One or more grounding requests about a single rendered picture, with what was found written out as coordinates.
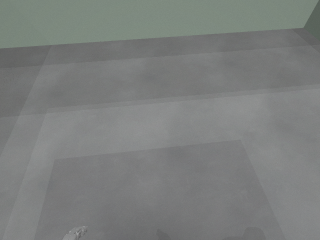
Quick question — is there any left robot hand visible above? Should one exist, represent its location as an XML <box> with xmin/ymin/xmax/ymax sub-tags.
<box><xmin>62</xmin><ymin>226</ymin><xmax>88</xmax><ymax>240</ymax></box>

